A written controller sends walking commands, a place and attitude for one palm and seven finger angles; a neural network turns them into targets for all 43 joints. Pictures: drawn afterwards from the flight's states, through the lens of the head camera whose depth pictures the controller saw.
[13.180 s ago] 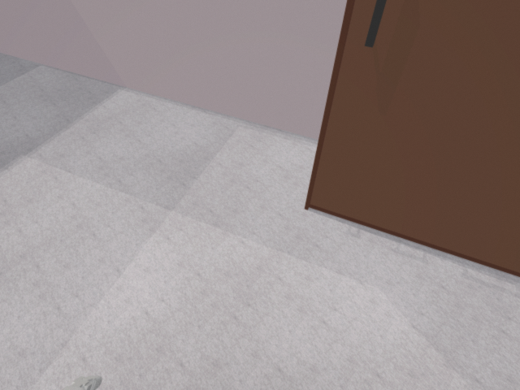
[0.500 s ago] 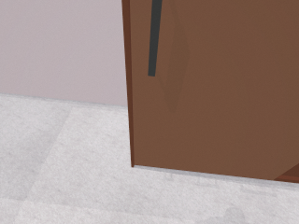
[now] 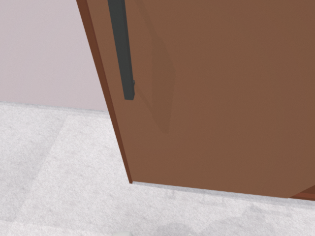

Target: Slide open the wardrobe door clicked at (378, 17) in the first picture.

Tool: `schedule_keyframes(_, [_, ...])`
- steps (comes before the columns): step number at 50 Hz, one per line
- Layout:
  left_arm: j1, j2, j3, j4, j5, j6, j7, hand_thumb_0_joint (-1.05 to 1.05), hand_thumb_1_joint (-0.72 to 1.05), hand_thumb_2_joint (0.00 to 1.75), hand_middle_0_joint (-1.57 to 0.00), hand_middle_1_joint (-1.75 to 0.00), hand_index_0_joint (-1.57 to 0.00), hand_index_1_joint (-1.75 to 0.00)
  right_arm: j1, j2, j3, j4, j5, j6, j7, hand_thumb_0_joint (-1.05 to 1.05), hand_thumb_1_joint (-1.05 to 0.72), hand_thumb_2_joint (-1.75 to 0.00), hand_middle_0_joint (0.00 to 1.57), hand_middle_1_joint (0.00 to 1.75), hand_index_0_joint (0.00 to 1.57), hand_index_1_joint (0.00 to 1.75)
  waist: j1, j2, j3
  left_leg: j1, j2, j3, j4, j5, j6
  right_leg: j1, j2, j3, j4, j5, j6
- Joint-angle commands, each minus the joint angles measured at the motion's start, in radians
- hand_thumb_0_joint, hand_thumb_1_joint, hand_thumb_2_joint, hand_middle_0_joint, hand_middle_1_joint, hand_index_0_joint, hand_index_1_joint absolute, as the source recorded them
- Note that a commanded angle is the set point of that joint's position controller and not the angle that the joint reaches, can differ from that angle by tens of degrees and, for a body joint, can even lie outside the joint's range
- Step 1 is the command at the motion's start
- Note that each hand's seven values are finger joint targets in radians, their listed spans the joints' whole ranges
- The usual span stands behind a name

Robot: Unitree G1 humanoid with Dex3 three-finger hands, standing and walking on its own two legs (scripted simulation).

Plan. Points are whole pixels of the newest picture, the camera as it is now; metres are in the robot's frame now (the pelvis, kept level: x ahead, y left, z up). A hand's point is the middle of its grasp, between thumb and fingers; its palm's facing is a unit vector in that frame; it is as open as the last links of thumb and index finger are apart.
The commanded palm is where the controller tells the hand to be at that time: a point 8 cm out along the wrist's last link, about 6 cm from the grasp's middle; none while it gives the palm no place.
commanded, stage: come to a stop and stand still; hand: left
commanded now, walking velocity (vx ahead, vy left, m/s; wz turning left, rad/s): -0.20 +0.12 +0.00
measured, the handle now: (124, 41) +0.46 +0.10 +0.25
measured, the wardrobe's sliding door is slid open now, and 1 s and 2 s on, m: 0.00 0.00 0.00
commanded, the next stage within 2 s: look again from close up in 1.32 s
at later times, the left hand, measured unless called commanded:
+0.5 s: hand out of the picture +0.00 +0.14 -0.16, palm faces +0.07 -0.97 -0.24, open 7.4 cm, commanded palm none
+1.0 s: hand out of the picture -0.09 +0.14 -0.17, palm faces +0.07 -0.98 -0.17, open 7.4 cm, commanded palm none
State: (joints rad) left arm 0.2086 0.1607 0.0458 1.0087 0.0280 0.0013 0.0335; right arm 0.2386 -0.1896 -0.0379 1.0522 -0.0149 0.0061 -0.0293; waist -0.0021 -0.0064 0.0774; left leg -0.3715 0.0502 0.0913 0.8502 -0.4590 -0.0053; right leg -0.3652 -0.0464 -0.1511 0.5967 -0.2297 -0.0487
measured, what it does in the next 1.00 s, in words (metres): steps on the spot: left foot, then right foot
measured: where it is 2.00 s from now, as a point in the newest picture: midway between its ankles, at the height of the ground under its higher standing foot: outside the picture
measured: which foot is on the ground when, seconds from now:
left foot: up 0.00-0.04, down 0.06-0.34, up 0.36-0.56, down 0.58-1.00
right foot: down 0.00-0.10, up 0.12-0.30, down 0.32-1.00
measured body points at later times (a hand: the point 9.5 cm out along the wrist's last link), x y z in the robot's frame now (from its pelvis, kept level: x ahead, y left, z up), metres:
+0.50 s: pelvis -0.02 -0.04 +0.01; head +0.00 -0.05 +0.46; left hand -0.01 +0.19 -0.14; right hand +0.07 -0.26 -0.15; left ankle -0.02 +0.09 -0.70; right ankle -0.01 -0.13 -0.73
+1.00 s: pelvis -0.06 -0.02 +0.02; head -0.06 -0.01 +0.46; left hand -0.09 +0.19 -0.15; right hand -0.12 -0.21 -0.14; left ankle -0.04 +0.10 -0.73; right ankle -0.01 -0.13 -0.73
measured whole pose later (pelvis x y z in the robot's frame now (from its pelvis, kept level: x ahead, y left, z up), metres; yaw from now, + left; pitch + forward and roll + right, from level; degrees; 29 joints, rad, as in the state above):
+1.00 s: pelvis -0.06 -0.02 +0.02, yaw +1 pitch -1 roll +0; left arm 0.33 0.14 0.03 1.13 0.02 0.01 0.03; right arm 0.40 -0.08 0.00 1.14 -0.03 0.02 -0.02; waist 0.00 -0.03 0.00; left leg -0.22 0.01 0.04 0.43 -0.19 0.00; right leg -0.26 -0.02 -0.07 0.43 -0.16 -0.02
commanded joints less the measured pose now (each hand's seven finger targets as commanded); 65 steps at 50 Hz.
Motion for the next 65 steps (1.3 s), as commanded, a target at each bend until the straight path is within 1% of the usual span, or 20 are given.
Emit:
schedule_keyframes(1, [0.067,0.153,0.033,-0.024,-0.01,-0.008,0.005,0.0,0.9,0.9,-0.2,-0.3,-0.2,-0.3,0.168,0.022,0.003,0.002,0.002,0.002,0.0,0.0,-0.9,-0.9,0.2,0.3,0.2,0.3,-0.009,-0.087,-0.115,0.172,-0.013,0.0,-0.339,0.196,-0.019,0.086,-0.255,0.238,-0.17,0.362,-0.112])
schedule_keyframes(3, [0.071,0.117,0.033,-0.038,-0.018,0.004,0.001,0.0,0.9,0.9,-0.2,-0.3,-0.2,-0.3,0.133,-0.055,-0.013,-0.029,-0.007,-0.001,-0.005,0.0,-0.9,-0.9,0.2,0.3,0.2,0.3,0.001,0.07,-0.094,0.223,0.105,-0.116,-0.421,0.498,0.034,0.024,-0.158,0.155,-0.063,0.256,-0.033])
schedule_keyframes(5, [0.055,0.084,0.02,-0.05,-0.013,0.022,0.006,0.0,0.9,0.9,-0.2,-0.3,-0.2,-0.3,0.025,-0.1,-0.018,-0.084,-0.012,0.004,-0.005,0.0,-0.9,-0.9,0.2,0.3,0.2,0.3,0.017,0.274,-0.039,0.095,0.244,-0.226,-0.533,0.808,0.142,0.062,-0.022,0.051,0.14,-0.153,0.039])
schedule_keyframes(8, [0.078,0.082,0.024,-0.045,-0.011,0.028,0.01,0.0,0.9,0.9,-0.2,-0.3,-0.2,-0.3,-0.035,-0.114,-0.023,-0.114,-0.017,0.003,-0.015,0.0,-0.9,-0.9,0.2,0.3,0.2,0.3,0.027,0.171,-0.069,0.194,0.263,-0.21,-0.472,1.034,0.218,-0.027,0.002,0.136,0.362,-0.315,0.045])
schedule_keyframes(11, [0.088,0.057,0.015,-0.055,-0.008,0.015,0.01,0.0,0.9,0.9,-0.2,-0.3,-0.2,-0.3,-0.042,-0.132,-0.039,-0.127,-0.018,0.006,-0.012,0.0,-0.9,-0.9,0.2,0.3,0.2,0.3,0.018,0.107,-0.129,0.318,0.239,-0.161,-0.419,1.049,0.206,-0.04,0.004,0.123,0.253,-0.288,0.061])
schedule_keyframes(15, [0.147,0.091,0.011,-0.048,-0.001,-0.008,0.012,0.0,0.9,0.9,-0.2,-0.3,-0.2,-0.3,-0.039,-0.098,-0.038,-0.123,0.002,0.007,0.0,0.0,-0.9,-0.9,0.2,0.3,0.2,0.3,0.03,0.009,-0.152,0.25,0.125,-0.105,-0.304,0.682,0.083,0.152,-0.04,0.155,-0.195,0.141,0.073])
schedule_keyframes(16, [0.147,0.152,0.018,-0.047,0.005,-0.018,0.016,0.0,0.9,0.9,-0.2,-0.3,-0.2,-0.3,-0.027,-0.049,-0.033,-0.134,0.007,0.006,0.006,0.0,-0.9,-0.9,0.2,0.3,0.2,0.3,0.014,-0.146,-0.134,0.118,0.038,-0.04,-0.256,0.412,0.021,0.222,-0.174,0.308,-0.194,0.494,0.025])
schedule_keyframes(17, [0.131,0.185,0.017,-0.048,-0.001,-0.018,0.011,0.0,0.9,0.9,-0.2,-0.3,-0.2,-0.3,-0.018,-0.033,-0.028,-0.138,0.007,0.01,0.012,0.0,-0.9,-0.9,0.2,0.3,0.2,0.3,0.0,-0.174,-0.099,0.067,-0.023,-0.02,-0.248,0.13,-0.01,0.204,-0.289,0.341,-0.186,0.67,-0.051])
schedule_keyframes(19, [0.136,0.158,0.013,-0.037,-0.001,-0.021,0.013,0.0,0.9,0.9,-0.2,-0.3,-0.2,-0.3,-0.079,-0.025,-0.027,-0.129,0.001,0.031,0.006,0.0,-0.9,-0.9,0.2,0.3,0.2,0.3,0.031,-0.253,-0.095,0.009,-0.03,-0.071,-0.057,-0.059,-0.01,0.196,-0.285,0.368,-0.202,0.702,-0.113])
schedule_keyframes(24, [0.106,0.149,0.009,-0.036,0.0,-0.023,0.011,0.0,0.9,0.9,-0.2,-0.3,-0.2,-0.3,-0.056,0.004,-0.009,-0.078,0.012,0.021,0.01,0.0,-0.9,-0.9,0.2,0.3,0.2,0.3,0.019,-0.142,-0.078,0.071,-0.031,-0.058,-0.14,0.014,-0.025,0.164,-0.214,0.304,-0.222,0.5,-0.127])
schedule_keyframes(27, [0.09,0.141,0.008,-0.012,-0.012,-0.021,0.006,0.0,0.9,0.9,-0.2,-0.3,-0.2,-0.3,0.021,0.013,0.0,-0.028,0.009,0.004,0.005,0.0,-0.9,-0.9,0.2,0.3,0.2,0.3,-0.006,-0.103,-0.084,0.23,-0.023,-0.053,-0.43,0.211,-0.021,0.118,-0.168,0.29,-0.21,0.278,-0.063])
schedule_keyframes(29, [0.091,0.101,-0.003,-0.001,-0.018,-0.017,0.0,0.0,0.9,0.9,-0.2,-0.3,-0.2,-0.3,0.044,-0.028,0.004,-0.005,0.0,-0.012,-0.003,0.0,-0.9,-0.9,0.2,0.3,0.2,0.3,0.008,0.03,-0.075,0.259,0.071,-0.127,-0.479,0.351,0.014,0.088,-0.079,0.229,-0.214,0.112,0.012])
schedule_keyframes(32, [0.087,0.093,-0.007,0.032,-0.014,-0.002,-0.001,0.0,0.9,0.9,-0.2,-0.3,-0.2,-0.3,0.022,-0.023,0.016,0.013,-0.002,-0.009,0.0,0.0,-0.9,-0.9,0.2,0.3,0.2,0.3,0.028,0.095,0.008,0.084,0.079,-0.156,-0.558,0.143,0.012,0.153,-0.058,0.204,-0.27,-0.079,0.04])
schedule_keyframes(45, [0.167,0.054,-0.008,0.091,-0.011,-0.004,-0.003,0.0,0.9,0.9,-0.2,-0.3,-0.2,-0.3,0.186,0.002,0.019,0.051,-0.011,-0.006,-0.002,0.0,-0.9,-0.9,0.2,0.3,0.2,0.3,0.02,0.021,0.057,-0.019,0.042,-0.162,-0.601,-0.043,0.02,0.122,-0.046,0.182,-0.29,-0.201,0.039])
schedule_keyframes(59, [0.212,0.019,-0.016,0.11,-0.01,-0.019,0.003,0.0,0.9,0.9,-0.2,-0.3,-0.2,-0.3,0.22,0.037,0.023,0.059,-0.006,-0.02,-0.005,0.0,-0.9,-0.9,0.2,0.3,0.2,0.3,0.011,0.001,0.048,0.026,0.042,-0.142,-0.562,0.057,0.021,0.086,-0.054,0.195,-0.265,-0.122,0.03])
schedule_keyframes(60, [0.296,0.054,-0.037,0.132,0.0,-0.031,0.039,0.0,0.9,0.9,-0.2,-0.3,-0.2,-0.3,0.028,-0.036,0.017,-0.016,0.0,-0.025,0.011,0.0,-0.9,-0.9,0.2,0.3,0.2,0.3,0.077,0.064,0.064,0.031,0.037,-0.049,-0.33,0.132,-0.012,0.066,-0.084,0.233,-0.248,0.029,0.023])
schedule_keyframes(61, [0.264,0.101,-0.033,0.118,-0.001,-0.06,0.03,0.0,0.9,0.9,-0.2,-0.3,-0.2,-0.3,0.103,0.0,0.029,-0.046,0.003,-0.035,0.008,0.0,-0.9,-0.9,0.2,0.3,0.2,0.3,-0.007,0.027,-0.066,0.099,-0.004,-0.081,-0.31,0.238,-0.016,0.13,-0.158,0.287,-0.25,0.404,-0.011])
schedule_keyframes(62, [0.213,0.097,-0.03,0.093,-0.009,-0.064,0.028,0.0,0.9,0.9,-0.2,-0.3,-0.2,-0.3,0.196,0.036,0.026,-0.026,0.007,-0.037,0.007,0.0,-0.9,-0.9,0.2,0.3,0.2,0.3,-0.043,-0.007,-0.198,0.174,-0.004,-0.078,-0.345,0.165,-0.007,0.177,-0.176,0.273,-0.205,0.265,-0.03])
schedule_keyframes(63, [0.188,0.078,-0.033,0.081,-0.011,-0.061,0.024,0.0,0.9,0.9,-0.2,-0.3,-0.2,-0.3,0.194,0.019,0.026,-0.017,0.003,-0.04,0.007,0.0,-0.9,-0.9,0.2,0.3,0.2,0.3,-0.033,-0.025,-0.198,0.185,0.004,-0.09,-0.364,0.214,0.003,0.154,-0.135,0.245,-0.192,0.15,-0.025])
schedule_keyframes(65, [0.176,0.057,-0.037,0.067,-0.011,-0.046,0.02,0.0,0.9,0.9,-0.2,-0.3,-0.2,-0.3,0.162,0.007,0.021,-0.025,0.001,-0.033,0.007,0.0,-0.9,-0.9,0.2,0.3,0.2,0.3,-0.021,-0.014,-0.057,0.125,0.022,-0.118,-0.409,0.206,0.017,0.063,-0.091,0.23,-0.219,-0.086,-0.005])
